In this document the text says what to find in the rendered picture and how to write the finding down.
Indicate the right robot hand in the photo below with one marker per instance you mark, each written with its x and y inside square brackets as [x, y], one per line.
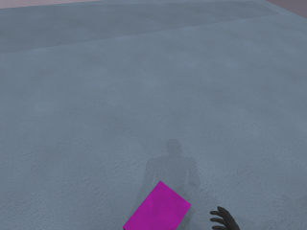
[226, 219]

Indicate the carton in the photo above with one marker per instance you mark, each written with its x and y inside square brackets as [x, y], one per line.
[162, 209]

